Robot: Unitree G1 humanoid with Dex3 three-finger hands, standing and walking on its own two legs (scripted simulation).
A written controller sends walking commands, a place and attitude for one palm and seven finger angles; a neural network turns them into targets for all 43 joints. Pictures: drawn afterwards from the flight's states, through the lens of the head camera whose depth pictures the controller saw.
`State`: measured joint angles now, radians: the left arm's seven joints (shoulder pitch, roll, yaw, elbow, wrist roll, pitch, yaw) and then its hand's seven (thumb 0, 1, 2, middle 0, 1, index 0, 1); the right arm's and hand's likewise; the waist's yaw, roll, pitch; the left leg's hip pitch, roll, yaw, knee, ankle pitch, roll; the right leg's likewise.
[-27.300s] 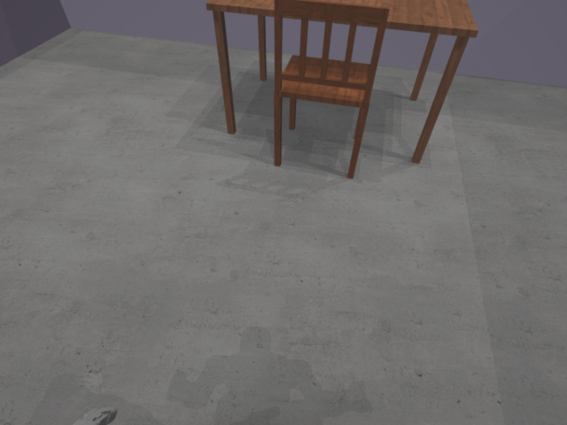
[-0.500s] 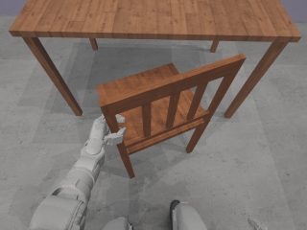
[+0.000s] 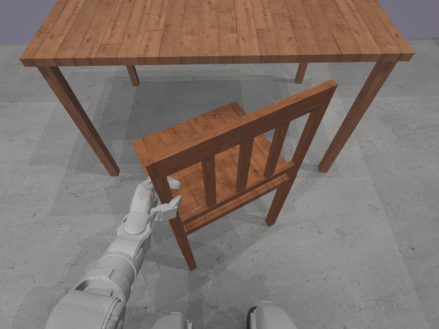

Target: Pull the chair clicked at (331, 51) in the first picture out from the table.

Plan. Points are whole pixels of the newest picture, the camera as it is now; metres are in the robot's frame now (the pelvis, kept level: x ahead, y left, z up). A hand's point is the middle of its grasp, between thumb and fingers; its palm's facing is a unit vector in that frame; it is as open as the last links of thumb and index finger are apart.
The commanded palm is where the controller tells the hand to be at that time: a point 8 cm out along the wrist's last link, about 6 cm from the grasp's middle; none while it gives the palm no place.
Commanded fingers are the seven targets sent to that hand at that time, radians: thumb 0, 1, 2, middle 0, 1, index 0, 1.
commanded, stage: step backward, pulling the chair out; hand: left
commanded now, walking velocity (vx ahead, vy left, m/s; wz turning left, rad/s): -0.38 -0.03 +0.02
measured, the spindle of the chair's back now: (243, 166) +0.48 -0.05 -0.09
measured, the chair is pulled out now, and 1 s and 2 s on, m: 0.18 0.22 0.38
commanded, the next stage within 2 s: none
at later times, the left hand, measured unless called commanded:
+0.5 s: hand (172, 217) +0.33 +0.11 -0.06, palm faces -0.02 -0.98 -0.21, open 5.8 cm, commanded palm +0.33 +0.16 -0.05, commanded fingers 0.00 0.90 0.90 -0.50 -1.45 -0.50 -1.45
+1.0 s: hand (171, 229) +0.30 +0.11 -0.05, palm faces -0.11 -0.97 -0.22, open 5.7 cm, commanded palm +0.28 +0.16 -0.04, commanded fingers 0.00 0.90 0.90 -0.50 -1.45 -0.50 -1.45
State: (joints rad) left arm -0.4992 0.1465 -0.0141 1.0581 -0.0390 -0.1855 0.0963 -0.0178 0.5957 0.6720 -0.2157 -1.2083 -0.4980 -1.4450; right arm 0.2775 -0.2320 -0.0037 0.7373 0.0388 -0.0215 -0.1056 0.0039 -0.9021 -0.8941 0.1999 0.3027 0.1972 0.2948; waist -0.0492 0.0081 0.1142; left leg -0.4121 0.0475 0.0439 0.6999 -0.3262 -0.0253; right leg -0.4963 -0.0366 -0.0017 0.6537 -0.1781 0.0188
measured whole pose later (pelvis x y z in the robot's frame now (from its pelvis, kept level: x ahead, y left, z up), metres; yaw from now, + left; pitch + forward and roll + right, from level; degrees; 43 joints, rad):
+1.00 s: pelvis -0.08 +0.01 +0.01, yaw +1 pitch +4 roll -1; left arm -0.58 0.15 -0.01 1.04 -0.01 -0.15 0.10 0.01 0.63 0.74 -0.16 -1.16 -0.46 -1.42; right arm 0.18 -0.26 0.01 0.73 0.03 0.00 -0.10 0.00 -0.90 -0.89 0.20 0.30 0.20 0.30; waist -0.10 0.05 0.17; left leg -0.38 0.05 -0.04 0.65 -0.36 -0.04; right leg -0.44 -0.05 -0.06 0.54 -0.16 0.02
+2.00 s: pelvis -0.24 +0.04 +0.01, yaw +0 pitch +2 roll +0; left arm -0.55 0.14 -0.07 0.98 0.00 -0.12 0.10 0.05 0.68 0.78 -0.09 -1.19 -0.39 -1.31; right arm 0.17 -0.28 -0.01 0.71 0.03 0.03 -0.12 0.00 -0.90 -0.89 0.20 0.30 0.20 0.29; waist -0.10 0.03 0.17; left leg -0.31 0.03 -0.01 0.55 -0.26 -0.03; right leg -0.37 -0.08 -0.06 0.53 -0.17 0.04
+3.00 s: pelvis -0.45 +0.05 +0.01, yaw +1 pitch +0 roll +0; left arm -0.50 0.12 -0.05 1.00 -0.01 -0.10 0.09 0.08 0.68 0.79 -0.09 -1.21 -0.39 -1.31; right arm 0.23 -0.27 0.01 0.71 0.04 0.00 -0.11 0.00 -0.90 -0.89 0.20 0.30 0.20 0.30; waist -0.10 0.06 0.14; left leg -0.27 0.04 -0.01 0.58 -0.32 -0.02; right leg -0.35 -0.06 -0.07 0.54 -0.18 0.02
